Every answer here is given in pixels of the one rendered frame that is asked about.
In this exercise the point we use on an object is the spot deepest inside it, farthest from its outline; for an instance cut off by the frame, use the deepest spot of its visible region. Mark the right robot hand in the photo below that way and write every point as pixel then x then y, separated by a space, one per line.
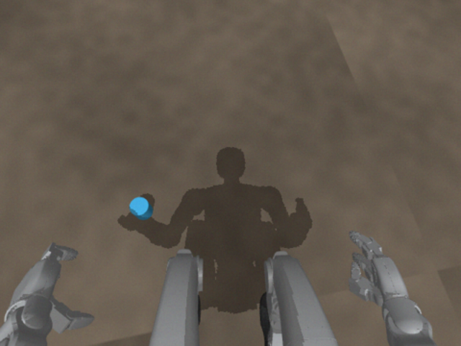
pixel 383 278

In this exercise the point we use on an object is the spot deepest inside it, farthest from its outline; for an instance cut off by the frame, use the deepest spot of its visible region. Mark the left robot hand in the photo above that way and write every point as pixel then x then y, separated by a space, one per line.
pixel 40 280

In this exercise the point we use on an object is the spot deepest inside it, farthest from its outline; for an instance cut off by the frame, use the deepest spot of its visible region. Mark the tin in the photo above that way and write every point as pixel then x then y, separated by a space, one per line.
pixel 141 208

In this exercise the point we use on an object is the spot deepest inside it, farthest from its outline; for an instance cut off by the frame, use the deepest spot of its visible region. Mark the left robot arm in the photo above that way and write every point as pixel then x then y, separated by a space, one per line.
pixel 27 322

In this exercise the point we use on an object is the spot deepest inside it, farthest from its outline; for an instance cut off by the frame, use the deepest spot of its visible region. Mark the right robot arm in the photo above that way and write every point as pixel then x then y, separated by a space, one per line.
pixel 405 325

